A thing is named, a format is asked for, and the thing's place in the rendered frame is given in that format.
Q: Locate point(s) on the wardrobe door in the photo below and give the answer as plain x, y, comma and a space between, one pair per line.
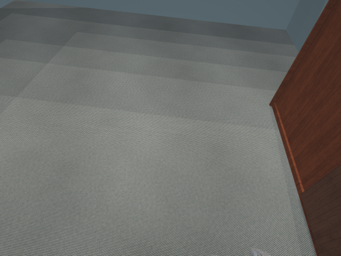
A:
310, 104
322, 202

